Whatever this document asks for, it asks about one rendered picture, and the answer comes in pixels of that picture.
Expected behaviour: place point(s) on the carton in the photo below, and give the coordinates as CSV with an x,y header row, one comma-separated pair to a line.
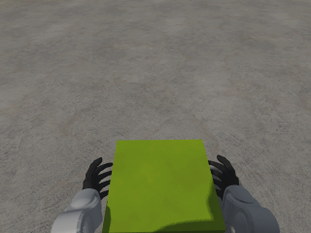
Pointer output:
x,y
162,186

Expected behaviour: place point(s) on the right robot forearm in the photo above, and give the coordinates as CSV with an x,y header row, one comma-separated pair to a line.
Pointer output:
x,y
245,214

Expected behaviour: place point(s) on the robot right hand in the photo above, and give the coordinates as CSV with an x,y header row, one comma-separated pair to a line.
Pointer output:
x,y
227,175

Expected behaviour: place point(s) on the left robot forearm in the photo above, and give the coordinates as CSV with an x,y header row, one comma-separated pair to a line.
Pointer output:
x,y
82,215

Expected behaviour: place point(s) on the robot left hand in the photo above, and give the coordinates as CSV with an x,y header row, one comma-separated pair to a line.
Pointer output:
x,y
92,179

